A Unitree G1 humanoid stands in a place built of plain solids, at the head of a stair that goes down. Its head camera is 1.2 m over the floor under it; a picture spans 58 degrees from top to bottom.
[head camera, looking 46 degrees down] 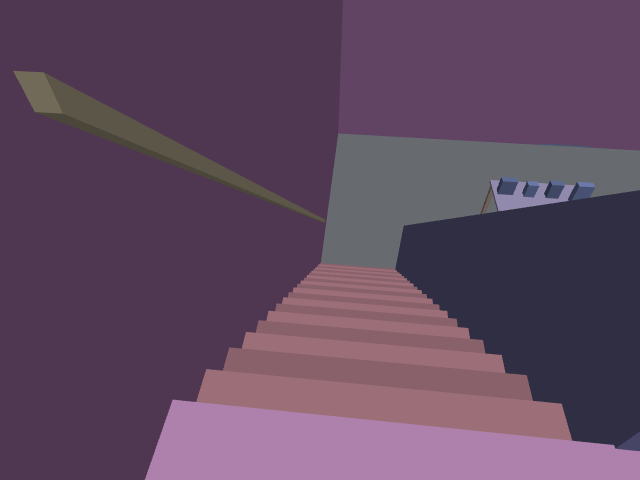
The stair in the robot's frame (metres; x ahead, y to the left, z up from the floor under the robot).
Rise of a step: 0.20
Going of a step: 0.20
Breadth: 1.20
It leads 6 degrees to the right of straight ahead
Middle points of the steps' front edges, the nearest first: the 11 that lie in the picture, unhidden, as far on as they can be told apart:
0.47 -0.18 0.00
0.67 -0.20 -0.20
0.87 -0.22 -0.40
1.07 -0.24 -0.61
1.27 -0.26 -0.81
1.47 -0.28 -1.01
1.67 -0.30 -1.21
1.87 -0.33 -1.41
2.07 -0.35 -1.62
2.28 -0.37 -1.82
2.48 -0.39 -2.02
